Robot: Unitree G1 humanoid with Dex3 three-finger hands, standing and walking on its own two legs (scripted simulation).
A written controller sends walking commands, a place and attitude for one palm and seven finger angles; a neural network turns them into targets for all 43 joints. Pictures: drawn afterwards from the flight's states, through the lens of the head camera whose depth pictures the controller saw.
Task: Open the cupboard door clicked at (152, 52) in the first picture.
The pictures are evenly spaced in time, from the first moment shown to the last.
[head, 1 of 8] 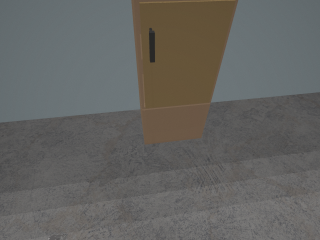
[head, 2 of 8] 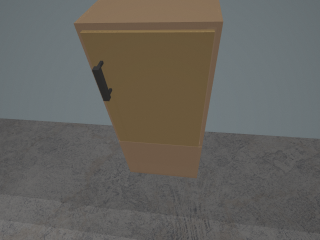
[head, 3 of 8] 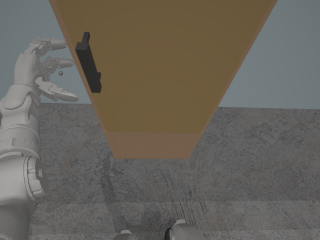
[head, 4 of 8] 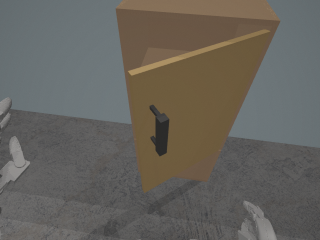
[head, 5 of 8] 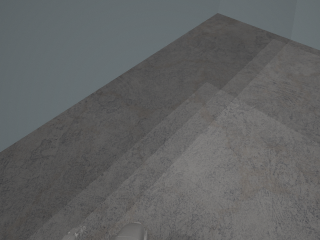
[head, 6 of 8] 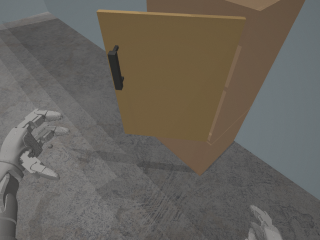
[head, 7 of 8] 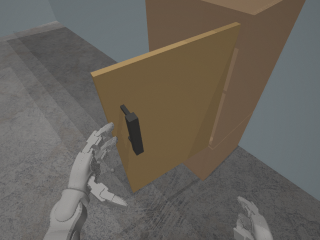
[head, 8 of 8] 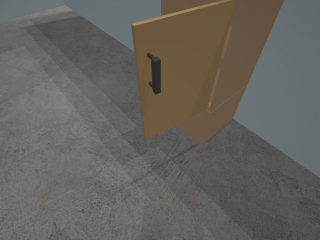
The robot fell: no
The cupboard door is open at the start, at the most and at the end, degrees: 0 82 81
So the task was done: yes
